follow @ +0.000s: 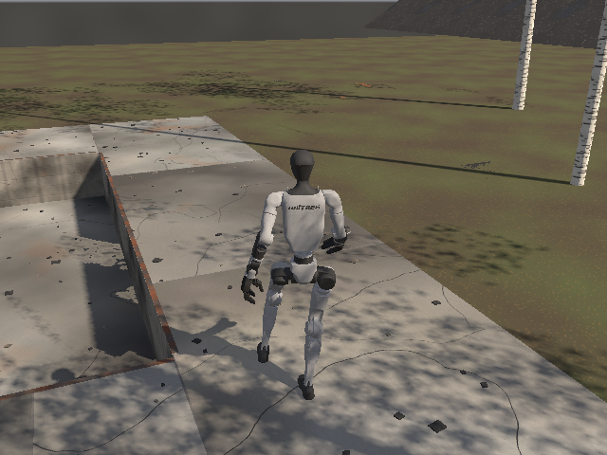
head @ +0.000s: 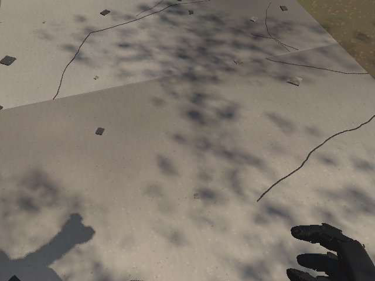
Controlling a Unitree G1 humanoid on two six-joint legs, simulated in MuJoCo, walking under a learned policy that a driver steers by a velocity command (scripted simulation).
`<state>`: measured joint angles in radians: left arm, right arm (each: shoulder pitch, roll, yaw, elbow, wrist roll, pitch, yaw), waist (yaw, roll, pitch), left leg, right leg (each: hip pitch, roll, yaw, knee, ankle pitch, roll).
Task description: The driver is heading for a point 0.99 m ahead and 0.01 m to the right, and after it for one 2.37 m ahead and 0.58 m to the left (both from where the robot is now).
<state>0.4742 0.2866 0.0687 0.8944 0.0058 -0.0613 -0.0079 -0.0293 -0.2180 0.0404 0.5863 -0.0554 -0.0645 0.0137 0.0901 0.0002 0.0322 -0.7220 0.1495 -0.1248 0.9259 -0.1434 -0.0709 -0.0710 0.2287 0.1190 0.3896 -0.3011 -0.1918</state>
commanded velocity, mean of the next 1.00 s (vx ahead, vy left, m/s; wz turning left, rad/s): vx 0.98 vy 0.00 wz -0.11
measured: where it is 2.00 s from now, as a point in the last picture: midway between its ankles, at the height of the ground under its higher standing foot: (261, 135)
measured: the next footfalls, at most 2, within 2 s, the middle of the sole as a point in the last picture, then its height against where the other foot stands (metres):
left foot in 0.16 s outside the picture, level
right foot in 0.60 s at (256, 239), level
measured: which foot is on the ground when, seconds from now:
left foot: up 0.00-0.14, down 0.16-0.58, up 0.60-1.00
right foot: down 0.00-0.14, up 0.16-0.58, down 0.60-1.00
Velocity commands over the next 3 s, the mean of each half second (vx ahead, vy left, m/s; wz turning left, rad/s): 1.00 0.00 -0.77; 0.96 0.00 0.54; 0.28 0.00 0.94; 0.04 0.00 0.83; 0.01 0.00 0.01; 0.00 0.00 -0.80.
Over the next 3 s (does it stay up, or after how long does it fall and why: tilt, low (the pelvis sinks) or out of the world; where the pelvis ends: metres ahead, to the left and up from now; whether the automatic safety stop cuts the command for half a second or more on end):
stays up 1.07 -0.21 0.01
